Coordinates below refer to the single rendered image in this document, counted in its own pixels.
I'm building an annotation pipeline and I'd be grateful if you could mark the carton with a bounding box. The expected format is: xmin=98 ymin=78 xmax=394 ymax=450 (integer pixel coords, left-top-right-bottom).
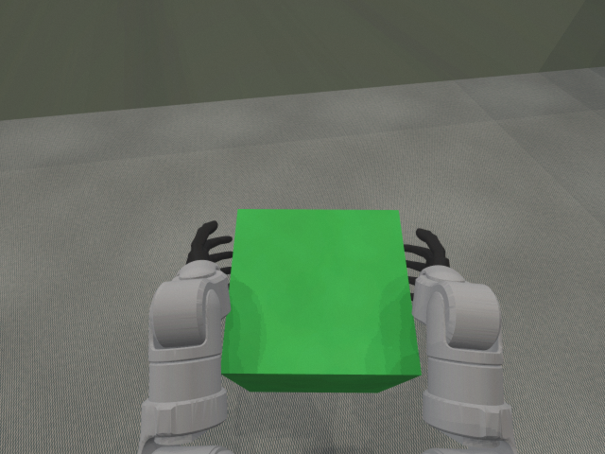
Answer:
xmin=221 ymin=209 xmax=422 ymax=393

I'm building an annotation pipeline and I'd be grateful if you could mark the robot left forearm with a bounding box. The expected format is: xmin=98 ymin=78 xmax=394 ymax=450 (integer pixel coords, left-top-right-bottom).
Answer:
xmin=137 ymin=260 xmax=231 ymax=454

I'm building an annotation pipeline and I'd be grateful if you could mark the right robot hand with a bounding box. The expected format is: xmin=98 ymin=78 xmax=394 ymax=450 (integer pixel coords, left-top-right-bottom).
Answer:
xmin=404 ymin=228 xmax=450 ymax=301

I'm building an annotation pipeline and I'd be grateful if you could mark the robot right forearm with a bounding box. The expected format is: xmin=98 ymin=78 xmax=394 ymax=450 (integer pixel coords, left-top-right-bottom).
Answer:
xmin=411 ymin=265 xmax=518 ymax=454

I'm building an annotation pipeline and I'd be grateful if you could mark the left robot hand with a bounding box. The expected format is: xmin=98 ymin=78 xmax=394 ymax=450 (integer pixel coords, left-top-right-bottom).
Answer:
xmin=186 ymin=220 xmax=233 ymax=287

